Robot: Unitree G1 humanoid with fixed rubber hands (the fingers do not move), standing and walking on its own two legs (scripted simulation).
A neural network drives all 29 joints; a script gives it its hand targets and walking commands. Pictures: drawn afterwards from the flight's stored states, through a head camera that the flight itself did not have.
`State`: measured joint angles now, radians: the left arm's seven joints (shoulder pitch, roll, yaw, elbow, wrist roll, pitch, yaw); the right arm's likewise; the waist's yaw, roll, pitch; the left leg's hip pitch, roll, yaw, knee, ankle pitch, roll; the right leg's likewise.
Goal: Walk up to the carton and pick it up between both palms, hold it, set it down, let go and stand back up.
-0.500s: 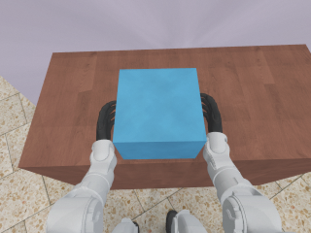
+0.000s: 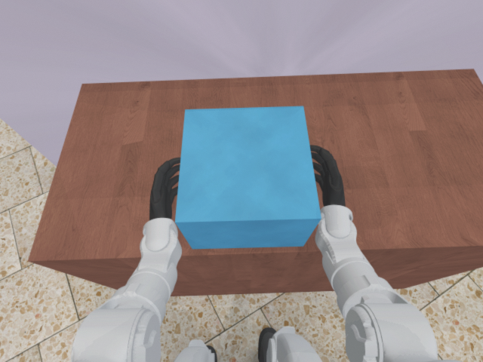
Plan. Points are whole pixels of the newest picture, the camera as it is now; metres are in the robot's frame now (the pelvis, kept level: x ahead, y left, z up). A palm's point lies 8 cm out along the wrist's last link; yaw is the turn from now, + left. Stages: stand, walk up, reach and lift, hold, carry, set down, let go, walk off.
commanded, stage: reach and lift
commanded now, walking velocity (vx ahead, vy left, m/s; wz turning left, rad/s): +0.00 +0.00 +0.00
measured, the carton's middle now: (246, 180) +0.42 -0.01 -0.01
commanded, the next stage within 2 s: none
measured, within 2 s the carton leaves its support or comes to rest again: leaves its support in 0.66 s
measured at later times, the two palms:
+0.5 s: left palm (162, 208) +0.37 +0.13 -0.02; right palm (331, 193) +0.39 -0.16 -0.02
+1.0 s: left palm (153, 196) +0.38 +0.14 +0.02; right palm (337, 182) +0.39 -0.16 +0.03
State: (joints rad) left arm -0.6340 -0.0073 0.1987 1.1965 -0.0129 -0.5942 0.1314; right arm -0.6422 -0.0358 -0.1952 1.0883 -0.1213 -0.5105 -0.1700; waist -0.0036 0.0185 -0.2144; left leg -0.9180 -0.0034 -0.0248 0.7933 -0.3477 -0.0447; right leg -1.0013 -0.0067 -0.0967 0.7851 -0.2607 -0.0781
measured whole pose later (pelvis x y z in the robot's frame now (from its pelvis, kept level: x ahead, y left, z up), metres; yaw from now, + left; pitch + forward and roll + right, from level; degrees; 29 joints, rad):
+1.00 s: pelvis +0.00 +0.01 +0.01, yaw -2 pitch +26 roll +0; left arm -0.49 -0.04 0.16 0.75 -0.02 -0.23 0.16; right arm -0.56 -0.04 -0.11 0.81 -0.05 -0.22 -0.16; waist 0.00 0.02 -0.28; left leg -0.89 0.02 -0.03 0.79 -0.35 -0.04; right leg -0.95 0.02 -0.10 0.72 -0.22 -0.07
